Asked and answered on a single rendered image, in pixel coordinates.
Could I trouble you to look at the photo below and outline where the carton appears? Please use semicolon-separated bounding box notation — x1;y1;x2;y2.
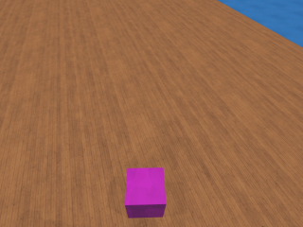
125;167;167;218

